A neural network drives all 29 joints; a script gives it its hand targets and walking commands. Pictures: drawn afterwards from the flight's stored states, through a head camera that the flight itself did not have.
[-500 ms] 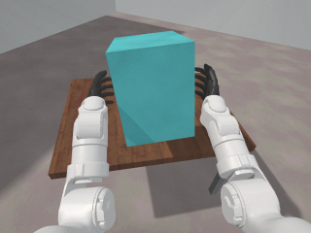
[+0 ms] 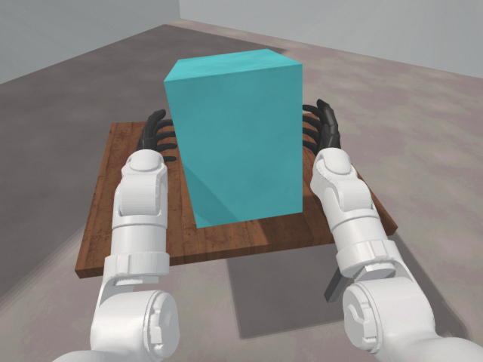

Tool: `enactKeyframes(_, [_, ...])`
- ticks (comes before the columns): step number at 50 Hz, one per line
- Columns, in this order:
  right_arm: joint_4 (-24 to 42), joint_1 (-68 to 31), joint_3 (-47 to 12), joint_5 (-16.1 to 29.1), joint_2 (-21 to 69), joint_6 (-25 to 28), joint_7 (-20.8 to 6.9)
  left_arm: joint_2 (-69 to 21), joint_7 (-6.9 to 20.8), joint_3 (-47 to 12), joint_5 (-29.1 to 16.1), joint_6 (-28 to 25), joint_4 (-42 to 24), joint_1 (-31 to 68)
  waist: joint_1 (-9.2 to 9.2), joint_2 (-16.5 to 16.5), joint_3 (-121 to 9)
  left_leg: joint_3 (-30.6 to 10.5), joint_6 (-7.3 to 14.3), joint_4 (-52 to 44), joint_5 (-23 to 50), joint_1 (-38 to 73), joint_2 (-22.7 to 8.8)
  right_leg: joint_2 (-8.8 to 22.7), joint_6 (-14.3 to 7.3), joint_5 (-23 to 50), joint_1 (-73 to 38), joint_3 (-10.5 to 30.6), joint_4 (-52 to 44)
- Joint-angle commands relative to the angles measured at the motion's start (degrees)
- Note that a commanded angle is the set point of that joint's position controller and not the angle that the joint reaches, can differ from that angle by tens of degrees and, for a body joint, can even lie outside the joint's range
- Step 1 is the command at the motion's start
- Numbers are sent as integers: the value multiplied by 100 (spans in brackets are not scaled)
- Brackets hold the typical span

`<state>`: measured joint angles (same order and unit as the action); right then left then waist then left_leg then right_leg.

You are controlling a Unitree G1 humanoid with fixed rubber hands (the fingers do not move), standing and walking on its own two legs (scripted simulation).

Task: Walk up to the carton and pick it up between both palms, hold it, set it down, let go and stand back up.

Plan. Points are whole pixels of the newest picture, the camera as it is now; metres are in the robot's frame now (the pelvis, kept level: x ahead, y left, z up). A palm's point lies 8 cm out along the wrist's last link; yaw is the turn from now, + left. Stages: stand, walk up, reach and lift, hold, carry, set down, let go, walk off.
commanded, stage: hold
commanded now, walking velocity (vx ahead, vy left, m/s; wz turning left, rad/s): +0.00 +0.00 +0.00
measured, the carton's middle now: (235, 129) +0.50 +0.01 +0.15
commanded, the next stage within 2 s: set down in 0.40 s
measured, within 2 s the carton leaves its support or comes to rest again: neither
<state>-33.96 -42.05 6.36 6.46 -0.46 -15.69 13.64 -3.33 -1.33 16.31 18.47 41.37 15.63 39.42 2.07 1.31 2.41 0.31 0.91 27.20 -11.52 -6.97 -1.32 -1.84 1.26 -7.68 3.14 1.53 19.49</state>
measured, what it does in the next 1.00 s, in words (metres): stands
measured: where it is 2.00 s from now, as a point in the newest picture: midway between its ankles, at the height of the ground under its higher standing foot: outside the picture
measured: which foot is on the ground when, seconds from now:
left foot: down 0.00-1.00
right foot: down 0.00-1.00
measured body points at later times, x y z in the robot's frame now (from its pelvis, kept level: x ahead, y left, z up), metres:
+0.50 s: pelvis +0.00 +0.00 +0.00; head -0.05 +0.03 +0.45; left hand +0.38 +0.15 +0.18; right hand +0.39 -0.13 +0.20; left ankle +0.05 +0.10 -0.74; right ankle +0.04 -0.13 -0.74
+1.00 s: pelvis +0.01 +0.00 +0.00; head -0.01 +0.02 +0.45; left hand +0.41 +0.14 +0.12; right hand +0.41 -0.14 +0.18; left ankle +0.05 +0.10 -0.74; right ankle +0.04 -0.13 -0.74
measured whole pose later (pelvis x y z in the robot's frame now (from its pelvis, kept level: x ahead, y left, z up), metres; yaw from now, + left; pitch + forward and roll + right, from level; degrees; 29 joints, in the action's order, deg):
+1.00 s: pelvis +0.01 +0.00 +0.00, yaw +0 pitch -8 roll -2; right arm -42.2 -41.9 15.6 -7.6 3.2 3.3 7.7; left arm -3.5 2.4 19.9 20.0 24.9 30.9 38.6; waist 2.1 1.7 4.1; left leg 0.4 1.0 26.2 -12.1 -6.7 -1.1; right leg -1.6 1.3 -8.8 3.3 1.5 19.5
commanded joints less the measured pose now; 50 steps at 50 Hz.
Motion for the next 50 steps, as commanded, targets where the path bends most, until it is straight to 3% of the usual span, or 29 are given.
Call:
enactKeyframes(1, [1336, -3828, -2050, 487, 3059, 341, -977, -3173, 1012, -2622, -718, -647, -1511, 4001, 549, -425, -2556, 74, -285, -1115, 1145, 1195, 232, -126, -36, 540, -1253, -710, -381])
enactKeyframes(2, [1394, -3923, -2068, 490, 3008, 342, -975, -3206, 1010, -2597, -675, -610, -1361, 3889, 473, -432, -2511, 54, -279, -1127, 1100, 1158, 226, -151, -45, 429, -1196, -709, -390])
enactKeyframes(7, [1203, -4015, -1934, 388, 3100, 356, -1025, -3172, 1020, -2512, -647, -663, -1196, 4120, 521, -366, -2395, 42, -192, -1290, 523, 907, 183, -135, -47, 184, -1234, -715, -373])
enactKeyframes(15, [1567, -3997, -2168, 515, 3094, 394, -998, -3264, 992, -2648, -700, -657, -1440, 3941, 488, -427, -2685, 26, -269, -1114, 1221, 1270, 200, -150, -66, 514, -1237, -715, -363])
enactKeyframes(20, [1265, -3848, -2093, 449, 3107, 358, -988, -3192, 994, -2597, -698, -663, -1529, 4080, 505, -417, -2526, 47, -288, -1126, 1225, 1233, 194, -156, -48, 473, -1225, -729, -395])
enactKeyframes(21, [1658, -4410, -2294, 694, 3176, 353, -973, -3219, 1042, -2700, -819, -629, -1487, 4003, 63, -636, -2713, 159, -216, -1114, 1053, 1157, 215, -96, 69, 477, -1019, -509, -419])
enactKeyframes(22, [1555, -4446, -2176, 671, 3138, 361, -996, -3270, 1019, -2728, -831, -656, -1475, 4122, 151, -615, -2790, 141, -207, -1121, 882, 1080, 199, -94, 69, 383, -959, -525, -409])
enactKeyframes(24, [1822, -4825, -2210, 620, 3202, 454, -1011, -3223, 975, -2635, -839, -735, -1439, 4210, 49, -455, -3011, 192, -141, -1091, 786, 979, 236, -79, 90, 371, -1053, -527, -372])
enactKeyframes(25, [1618, -4680, -2074, 475, 3185, 435, -1011, -3191, 996, -2561, -777, -743, -1228, 4190, 190, -422, -2721, 144, -140, -1184, 526, 899, 206, -72, 88, 193, -963, -543, -418])
enactKeyframes(27, [1626, -4864, -1974, 386, 3218, 597, -1004, -3333, 996, -2675, -836, -862, -1284, 4389, 140, -484, -3018, 159, -161, -1156, 604, 956, 197, -59, 78, 298, -977, -567, -390])
enactKeyframes(32, [1217, -4652, -1390, -294, 3122, 1107, -1074, -3106, 1167, -2023, -444, -1275, -342, 4133, 193, -266, -2564, 253, -112, -1344, 5, 889, 197, -14, 108, -260, -978, -619, -507])
enactKeyframes(33, [1093, -4587, -1277, -462, 3176, 1245, -1115, -3031, 1206, -1854, -316, -1368, -206, 4145, 101, -202, -2419, 319, -93, -1424, -226, 705, 201, 16, 115, -481, -1072, -650, -532])
enactKeyframes(34, [855, -4351, -1069, -609, 3204, 1360, -1149, -2984, 1251, -1749, -218, -1473, -60, 4144, 147, -179, -2279, 330, -68, -1494, -387, 580, 175, 35, 127, -630, -1099, -707, -498])
enactKeyframes(38, [136, -3803, -497, -1181, 3026, 1666, -1292, -2541, 1422, -1056, 126, -1809, 890, 3767, 31, -18, -1739, 478, 68, -1723, -816, 357, 204, 113, 91, -1237, -1089, -752, -594])
enactKeyframes(42, [-577, -3242, -316, -1441, 2838, 1926, -1412, -2299, 1426, -871, 377, -2138, 934, 3708, -123, -292, -1320, 574, -14, -1845, -627, 425, 170, 122, 109, -948, -1096, -896, -498])
enactKeyframes(43, [-621, -3256, -306, -1442, 2853, 2037, -1444, -2405, 1387, -1067, 296, -2258, 751, 3881, -19, -364, -1507, 562, -32, -1833, -615, 385, 161, 63, 113, -868, -1133, -931, -426])
enactKeyframes(44, [-616, -3330, -394, -1409, 2878, 2129, -1447, -2466, 1324, -1142, 188, -2386, 766, 3894, -56, -401, -1588, 563, -60, -1799, -437, 416, 162, 75, 104, -743, -1081, -909, -427])
enactKeyframes(46, [-643, -3396, -615, -1383, 3114, 2385, -1444, -2778, 1159, -1591, -44, -2729, 457, 4230, -38, -567, -2041, 587, -151, -1653, 23, 485, 175, 49, 100, -345, -1074, -907, -388])
enactKeyframes(48, [-650, -3351, -809, -1396, 3312, 2599, -1404, -2920, 1024, -1772, -175, -3023, 475, 4324, -34, -478, -2508, 629, -199, -1460, 641, 722, 162, 39, 117, 49, -1000, -866, -418])
enactKeyframes(50, [-506, -3397, -1190, -1246, 3572, 2807, -1389, -3180, 870, -2155, -463, -3372, 210, 4628, -89, -600, -3200, 645, -280, -1161, 1470, 977, 135, -15, 71, 625, -970, -800, -347])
